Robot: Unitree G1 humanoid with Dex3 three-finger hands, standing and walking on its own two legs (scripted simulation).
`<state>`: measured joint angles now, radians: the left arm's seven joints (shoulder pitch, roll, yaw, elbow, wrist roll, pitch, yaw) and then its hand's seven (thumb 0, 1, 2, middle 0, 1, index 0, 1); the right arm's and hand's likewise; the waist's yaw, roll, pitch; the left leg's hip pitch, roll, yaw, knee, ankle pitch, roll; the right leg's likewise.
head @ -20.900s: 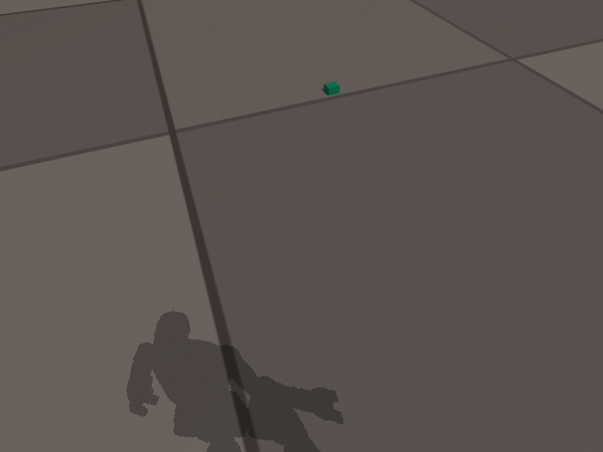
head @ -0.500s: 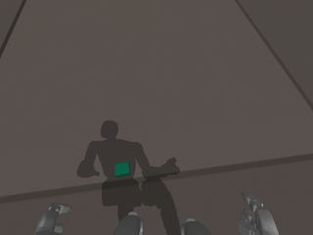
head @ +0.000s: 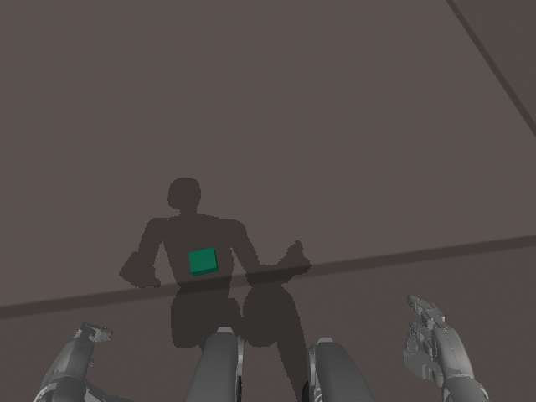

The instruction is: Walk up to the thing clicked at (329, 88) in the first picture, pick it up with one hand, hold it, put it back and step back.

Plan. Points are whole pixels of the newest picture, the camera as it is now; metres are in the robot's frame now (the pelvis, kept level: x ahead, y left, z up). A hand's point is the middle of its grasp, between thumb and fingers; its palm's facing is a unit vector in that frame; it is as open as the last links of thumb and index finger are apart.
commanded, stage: rise first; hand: left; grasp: from above
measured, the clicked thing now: (203, 262) +0.48 +0.23 -0.62
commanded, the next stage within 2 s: none
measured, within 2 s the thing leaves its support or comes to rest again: neither
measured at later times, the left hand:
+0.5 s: hand (147, 302) +0.30 +0.30 -0.34, palm faces -0.42 -0.21 -0.88, open 14.1 cm
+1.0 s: hand (167, 279) +0.38 +0.29 -0.43, palm faces -0.42 -0.09 -0.90, open 13.8 cm
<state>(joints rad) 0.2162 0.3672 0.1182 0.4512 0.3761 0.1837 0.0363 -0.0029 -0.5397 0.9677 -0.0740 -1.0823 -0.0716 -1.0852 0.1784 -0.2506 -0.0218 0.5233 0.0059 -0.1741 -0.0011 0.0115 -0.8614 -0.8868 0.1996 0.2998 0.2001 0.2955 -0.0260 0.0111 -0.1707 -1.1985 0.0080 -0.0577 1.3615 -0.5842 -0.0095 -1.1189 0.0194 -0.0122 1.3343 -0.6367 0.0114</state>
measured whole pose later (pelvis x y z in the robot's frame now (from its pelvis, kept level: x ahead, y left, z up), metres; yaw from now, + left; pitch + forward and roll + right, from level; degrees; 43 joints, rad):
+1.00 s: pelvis -0.08 +0.00 -0.28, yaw -7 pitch +35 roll -7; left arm -0.86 0.70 0.15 1.39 1.17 -0.12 0.39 0.00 -0.47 0.96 -0.16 -0.93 -0.15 -0.94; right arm 0.14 -0.24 0.02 0.78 -0.11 -0.07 0.10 0.01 -0.90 -0.90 0.20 0.30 0.20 0.30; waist -0.16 -0.02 -0.10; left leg -2.25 0.02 -0.13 2.28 -0.65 -0.02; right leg -2.15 0.07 -0.06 2.25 -0.72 0.03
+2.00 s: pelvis -0.07 +0.00 -0.32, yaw -11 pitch +33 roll -9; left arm -0.98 0.82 0.18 1.48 1.15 -0.10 0.41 0.00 -0.33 0.82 -0.31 -0.84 -0.30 -0.85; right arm 0.12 -0.27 0.11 0.74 -0.14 -0.06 0.16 0.00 -0.91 -0.90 0.20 0.30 0.20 0.30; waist -0.23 -0.04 0.00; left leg -2.34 0.02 -0.19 2.43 -0.69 -0.03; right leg -2.23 0.10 -0.11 2.36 -0.73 0.04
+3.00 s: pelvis -0.07 +0.00 -0.32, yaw -12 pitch +32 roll -10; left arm -1.02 0.90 0.16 1.50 1.16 -0.11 0.38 0.00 -0.13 0.64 -0.48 -0.67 -0.48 -0.67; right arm 0.13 -0.29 0.17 0.70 -0.14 -0.07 0.18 0.00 -0.91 -0.90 0.20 0.30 0.20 0.29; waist -0.26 -0.05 0.02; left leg -2.35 0.02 -0.21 2.45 -0.68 -0.02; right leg -2.23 0.10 -0.12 2.36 -0.72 0.05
